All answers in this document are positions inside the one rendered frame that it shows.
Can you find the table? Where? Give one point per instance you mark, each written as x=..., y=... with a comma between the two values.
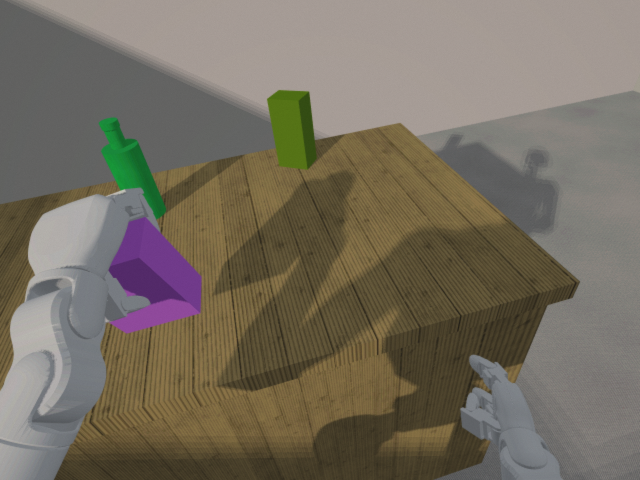
x=339, y=308

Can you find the sponge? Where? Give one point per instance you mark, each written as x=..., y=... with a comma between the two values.
x=147, y=265

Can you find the robot right hand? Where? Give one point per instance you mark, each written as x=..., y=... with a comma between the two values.
x=505, y=409

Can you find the robot left hand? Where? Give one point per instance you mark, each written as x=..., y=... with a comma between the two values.
x=86, y=234

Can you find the robot left forearm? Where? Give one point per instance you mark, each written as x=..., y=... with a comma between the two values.
x=58, y=372

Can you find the robot right forearm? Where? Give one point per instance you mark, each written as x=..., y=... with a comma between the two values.
x=524, y=455

